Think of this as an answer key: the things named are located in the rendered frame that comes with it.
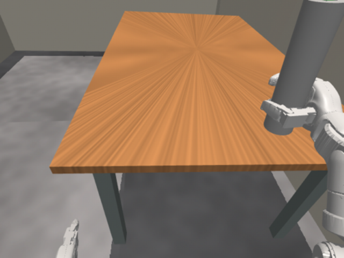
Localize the left robot hand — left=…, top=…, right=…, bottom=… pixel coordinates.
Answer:
left=55, top=219, right=79, bottom=258

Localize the right robot hand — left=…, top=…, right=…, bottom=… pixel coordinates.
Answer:
left=260, top=73, right=343, bottom=132

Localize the right robot arm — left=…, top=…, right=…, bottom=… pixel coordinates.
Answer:
left=310, top=112, right=344, bottom=258

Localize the table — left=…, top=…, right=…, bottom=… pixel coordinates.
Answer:
left=49, top=11, right=344, bottom=244

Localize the bottle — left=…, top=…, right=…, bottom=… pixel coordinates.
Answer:
left=263, top=0, right=344, bottom=135

